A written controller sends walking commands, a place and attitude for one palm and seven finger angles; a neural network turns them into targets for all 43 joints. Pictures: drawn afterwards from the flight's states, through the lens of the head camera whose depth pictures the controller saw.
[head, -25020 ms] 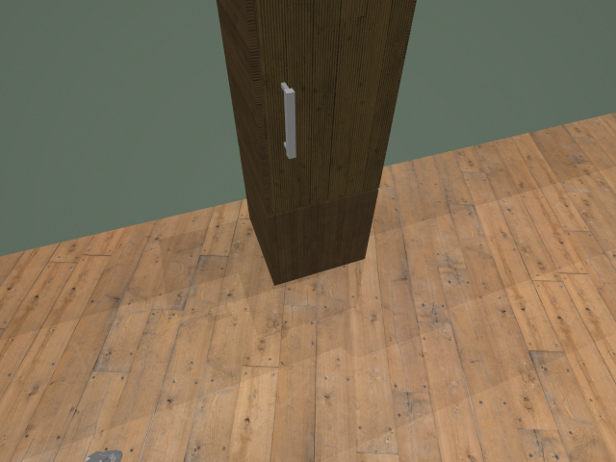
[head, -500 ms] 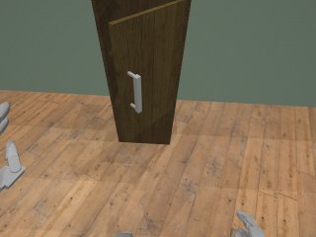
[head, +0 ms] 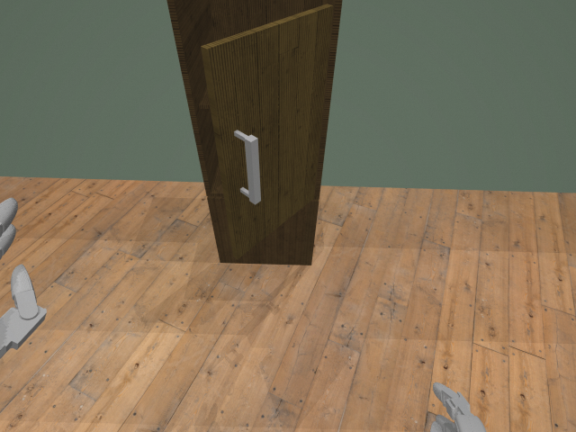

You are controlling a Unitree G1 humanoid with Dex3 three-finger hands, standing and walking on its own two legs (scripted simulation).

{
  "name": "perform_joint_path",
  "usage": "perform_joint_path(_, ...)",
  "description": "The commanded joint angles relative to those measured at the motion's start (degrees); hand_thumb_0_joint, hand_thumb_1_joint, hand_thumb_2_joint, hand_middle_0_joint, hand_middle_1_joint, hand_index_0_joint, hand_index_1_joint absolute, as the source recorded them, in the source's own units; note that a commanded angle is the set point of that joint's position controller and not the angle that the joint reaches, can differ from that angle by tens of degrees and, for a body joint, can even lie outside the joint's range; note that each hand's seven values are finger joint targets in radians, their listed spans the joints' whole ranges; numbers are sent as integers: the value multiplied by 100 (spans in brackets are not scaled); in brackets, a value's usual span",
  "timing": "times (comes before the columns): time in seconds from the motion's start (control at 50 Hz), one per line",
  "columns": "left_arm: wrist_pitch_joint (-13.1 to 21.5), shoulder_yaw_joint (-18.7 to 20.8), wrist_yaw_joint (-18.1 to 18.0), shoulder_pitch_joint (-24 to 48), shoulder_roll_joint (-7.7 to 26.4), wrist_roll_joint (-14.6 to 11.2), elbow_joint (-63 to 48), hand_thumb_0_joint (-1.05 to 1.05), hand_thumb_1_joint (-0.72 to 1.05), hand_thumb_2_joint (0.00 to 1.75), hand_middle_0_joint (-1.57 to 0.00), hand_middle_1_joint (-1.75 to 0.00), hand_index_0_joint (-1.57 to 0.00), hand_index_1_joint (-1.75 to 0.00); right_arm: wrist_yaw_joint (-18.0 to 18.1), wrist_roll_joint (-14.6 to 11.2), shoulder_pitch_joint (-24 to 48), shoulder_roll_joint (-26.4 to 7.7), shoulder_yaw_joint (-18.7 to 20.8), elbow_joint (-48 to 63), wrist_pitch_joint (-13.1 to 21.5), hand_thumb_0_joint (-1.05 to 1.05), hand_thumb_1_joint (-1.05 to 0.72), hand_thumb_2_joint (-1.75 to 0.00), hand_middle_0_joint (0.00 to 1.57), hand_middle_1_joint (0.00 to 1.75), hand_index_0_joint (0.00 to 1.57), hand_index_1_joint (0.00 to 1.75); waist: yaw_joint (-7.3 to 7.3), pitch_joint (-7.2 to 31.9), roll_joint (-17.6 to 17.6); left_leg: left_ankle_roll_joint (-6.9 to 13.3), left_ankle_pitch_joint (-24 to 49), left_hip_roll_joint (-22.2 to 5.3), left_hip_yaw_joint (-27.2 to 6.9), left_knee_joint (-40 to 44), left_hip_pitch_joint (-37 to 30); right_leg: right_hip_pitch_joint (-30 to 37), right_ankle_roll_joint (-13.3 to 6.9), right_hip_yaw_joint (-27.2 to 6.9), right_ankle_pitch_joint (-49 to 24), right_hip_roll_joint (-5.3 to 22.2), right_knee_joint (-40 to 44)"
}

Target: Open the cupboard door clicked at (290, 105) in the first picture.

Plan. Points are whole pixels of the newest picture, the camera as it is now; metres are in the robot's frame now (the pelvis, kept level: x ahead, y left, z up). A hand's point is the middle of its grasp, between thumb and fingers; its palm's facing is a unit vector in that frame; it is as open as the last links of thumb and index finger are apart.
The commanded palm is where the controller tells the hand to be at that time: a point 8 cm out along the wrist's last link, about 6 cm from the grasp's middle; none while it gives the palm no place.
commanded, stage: stop stepping back and stand still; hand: left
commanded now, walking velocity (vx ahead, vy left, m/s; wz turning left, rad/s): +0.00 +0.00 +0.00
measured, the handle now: (247, 168) +0.66 +0.13 -0.02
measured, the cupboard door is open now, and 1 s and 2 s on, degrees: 49 49 49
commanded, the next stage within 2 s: let the arm hang, fingers relaxed in 0.18 s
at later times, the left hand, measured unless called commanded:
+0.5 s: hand out of the picture +0.11 +0.23 -0.12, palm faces -0.02 -0.94 -0.33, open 7.4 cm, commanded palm none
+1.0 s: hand out of the picture -0.02 +0.23 -0.16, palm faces +0.03 -0.95 -0.31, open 7.3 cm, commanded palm none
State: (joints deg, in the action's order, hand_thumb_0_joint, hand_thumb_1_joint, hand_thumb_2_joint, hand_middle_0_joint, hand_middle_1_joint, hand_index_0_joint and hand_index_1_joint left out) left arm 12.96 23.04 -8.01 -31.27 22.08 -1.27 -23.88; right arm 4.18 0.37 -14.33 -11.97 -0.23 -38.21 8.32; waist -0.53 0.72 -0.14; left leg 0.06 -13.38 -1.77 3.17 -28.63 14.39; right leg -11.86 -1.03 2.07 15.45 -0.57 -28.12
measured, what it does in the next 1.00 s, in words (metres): stands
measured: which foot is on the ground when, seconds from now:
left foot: down 0.00-1.00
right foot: down 0.00-1.00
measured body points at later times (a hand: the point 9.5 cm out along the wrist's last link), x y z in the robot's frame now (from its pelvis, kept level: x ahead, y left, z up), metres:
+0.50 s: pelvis -0.02 +0.01 -0.01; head -0.01 -0.01 +0.44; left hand +0.11 +0.28 -0.10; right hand +0.11 -0.26 -0.13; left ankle +0.02 +0.12 -0.74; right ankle +0.00 -0.11 -0.74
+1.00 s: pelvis -0.02 +0.00 +0.00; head +0.00 -0.01 +0.45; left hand -0.02 +0.28 -0.14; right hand -0.01 -0.25 -0.16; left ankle +0.02 +0.12 -0.74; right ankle +0.00 -0.11 -0.74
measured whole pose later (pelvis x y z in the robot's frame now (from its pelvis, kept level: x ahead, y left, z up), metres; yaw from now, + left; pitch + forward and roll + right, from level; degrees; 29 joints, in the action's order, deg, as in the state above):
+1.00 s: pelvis -0.02 +0.00 +0.00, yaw +2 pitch -1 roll +0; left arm -0.6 1.4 -0.6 -13.6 15.5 0.7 66.3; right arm 0.7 0.9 -14.3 -12.2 0.8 -65.3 -1.0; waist -0.4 -3.8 -1.5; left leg 0.2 -9.1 -0.8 1.5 -23.9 13.5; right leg -10.6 -1.3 3.9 12.3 0.1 -24.1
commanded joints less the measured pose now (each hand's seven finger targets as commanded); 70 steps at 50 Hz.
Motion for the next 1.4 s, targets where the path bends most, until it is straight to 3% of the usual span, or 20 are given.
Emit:
perform_joint_path(0.0, 311, 634, -123, 547, 1033, -11, -1192, 0, 90, 90, -20, -30, -20, -30, 83, 11, 605, -701, 217, 994, 369, 0, -90, -90, 20, 30, 20, 30, 38, 290, -503, 183, 459, -435, -579, 954, -210, 25, 124, -347, -674, 170, 427)
perform_joint_path(0.08, 244, 603, -129, 369, 1006, -20, -1291, 0, 90, 90, -20, -30, -20, -30, 69, 12, 630, -683, 205, 1053, 386, 0, -90, -90, 20, 30, 20, 30, 61, 491, -439, 135, 846, -370, -455, 861, -277, 245, 134, -316, -1048, 193, 468)
perform_joint_path(0.1, 225, 604, -132, 306, 995, -27, -1250, 0, 90, 90, -20, -30, -20, -30, 62, 14, 629, -691, 207, 1060, 371, 0, -90, -90, 20, 30, 20, 30, 56, 485, -305, 123, 841, -342, -422, 811, -274, 230, 127, -346, -1094, 213, 548)
perform_joint_path(0.24, 177, 697, -145, 220, 1033, -71, -1235, 0, 90, 90, -20, -30, -20, -30, 57, 17, 689, -667, 206, 1102, 244, 0, -90, -90, 20, 30, 20, 30, 43, 422, -342, 52, 609, -204, -345, 774, -259, 147, 88, -439, -959, 254, 866)
perform_joint_path(0.26, -481, -1930, 586, 672, -68, 246, 3166, 0, 90, 90, -20, -30, -20, -30, -428, -97, 979, -1347, 455, -366, 562, 0, -90, -90, 20, 30, 20, 30, -270, 0, -538, 75, 1715, -467, -604, 21, 39, -804, 8, -36, -1101, 451, -44)
perform_joint_path(0.28, -1064, -1596, 757, 800, 22, 324, 3360, 0, 90, 90, -20, -30, -20, -30, -466, -51, 596, -1570, 525, -416, -11, 0, -90, -90, 20, 30, 20, 30, -104, 234, -649, 149, 2034, -636, -744, 296, 114, -659, -23, -304, -799, 537, -30)
perform_joint_path(0.3, -1181, -1593, 782, 830, 3, 332, 3556, 0, 90, 90, -20, -30, -20, -30, -450, -23, 580, -1414, 474, -343, -221, 0, -90, -90, 20, 30, 20, 30, -37, 399, -414, 324, 1799, -761, -923, 341, 317, -511, -38, -181, -393, 390, -311)
perform_joint_path(0.34, -1206, -1662, 798, 1041, 91, 339, 4139, 0, 90, 90, -20, -30, -20, -30, -428, 45, 749, -1395, 360, -297, -397, 0, -90, -90, 20, 30, 20, 30, 70, 391, 248, 471, 1353, -750, -1122, 407, 595, -232, -76, -243, -231, 346, -348)
perform_joint_path(0.36, -1181, -1696, 802, 1205, 211, 369, 4494, 0, 90, 90, -20, -30, -20, -30, -432, 75, 744, -1419, 351, -363, -446, 0, -90, -90, 20, 30, 20, 30, 93, 530, 706, 396, 1259, -625, -1051, 332, 455, -97, -135, -354, -410, 413, -158)
perform_joint_path(0.38, -1167, -1719, 803, 1364, 310, 368, 4857, 0, 90, 90, -20, -30, -20, -30, -436, 85, 765, -1447, 356, -464, -492, 0, -90, -90, 20, 30, 20, 30, 87, 551, 906, 349, 1094, -491, -940, 207, 358, -86, -196, -514, -582, 574, 55)
perform_joint_path(0.42, -1195, -1827, 789, 1793, 454, 338, 5610, 0, 90, 90, -20, -30, -20, -30, -440, 105, 796, -1446, 328, -720, -614, 0, -90, -90, 20, 30, 20, 30, -1, 288, 728, 259, 683, -290, -797, 171, 111, -416, -312, -731, -347, 787, 407)
perform_joint_path(0.54, -1228, -2068, 741, 1941, 328, 240, 7358, 0, 90, 90, -20, -30, -20, -30, -379, 108, 662, -1190, 187, -1461, -772, 0, -90, -90, 20, 30, 20, 30, 17, 104, -547, 170, 181, -342, -780, 723, -122, -177, -259, -734, 114, 672, 780)
perform_joint_path(0.58, -1215, -2076, 739, 1865, 258, 228, 7750, 0, 90, 90, -20, -30, -20, -30, -353, 86, 522, -1109, 188, -1681, -794, 0, -90, -90, 20, 30, 20, 30, 10, 54, -377, 147, 54, -325, -740, 743, -176, -159, -269, -739, 251, 701, 983)
perform_joint_path(0.62, -1217, -2067, 739, 1776, 177, 205, 8064, 0, 90, 90, -20, -30, -20, -30, -321, 91, 357, -1041, 182, -1895, -812, 0, -90, -90, 20, 30, 20, 30, 6, -41, -661, 143, -135, -335, -738, 814, -173, -178, -305, -734, 373, 697, 1092)
perform_joint_path(0.64, -1217, -2069, 742, 1728, 161, 199, 8205, 0, 90, 90, -20, -30, -20, -30, -312, 88, 289, -1022, 191, -1985, -818, 0, -90, -90, 20, 30, 20, 30, 10, -34, -675, 142, -201, -340, -729, 832, -178, -156, -312, -713, 418, 705, 1131)
perform_joint_path(0.68, -1221, -2072, 736, 1704, 112, 196, 8403, 0, 90, 90, -20, -30, -20, -30, -294, 79, 121, -1013, 209, -2124, -835, 0, -90, -90, 20, 30, 20, 30, -7, -158, -336, 153, -226, -358, -725, 826, -206, -225, -321, -678, 528, 706, 1225)
perform_joint_path(0.74, -1250, -2074, 731, 1643, 63, 191, 8602, 0, 90, 90, -20, -30, -20, -30, -274, 91, -53, -981, 228, -2273, -861, 0, -90, -90, 20, 30, 20, 30, -10, -317, -271, 176, -480, -371, -784, 918, -143, -344, -323, -637, 792, 672, 1255)
perform_joint_path(0.9, -1231, -2056, 704, 1678, 101, 191, 8745, 0, 90, 90, -20, -30, -20, -30, -268, 85, -143, -980, 262, -2417, -825, 0, -90, -90, 20, 30, 20, 30, 35, -328, 69, 218, -70, -401, -778, 948, -163, -171, -309, -527, 433, 696, 1164)
perform_joint_path(1.18, -1141, -2020, 682, 2273, 318, 205, 8590, 0, 90, 90, -20, -30, -20, -30, -309, 91, 436, -1144, 258, -2430, -731, 0, -90, -90, 20, 30, 20, 30, 49, -127, 8, 172, 915, -480, -776, 1125, -499, 245, -201, -481, -686, 765, 1100)
perform_joint_path(1.38, -1106, -2018, 697, 2506, 439, 206, 8555, 0, 90, 90, -20, -30, -20, -30, -315, 91, 715, -1347, 250, -2376, -723, 0, -90, -90, 20, 30, 20, 30, 17, -77, -48, 121, 1003, -489, -733, 1212, -713, 336, -182, -548, -834, 779, 1287)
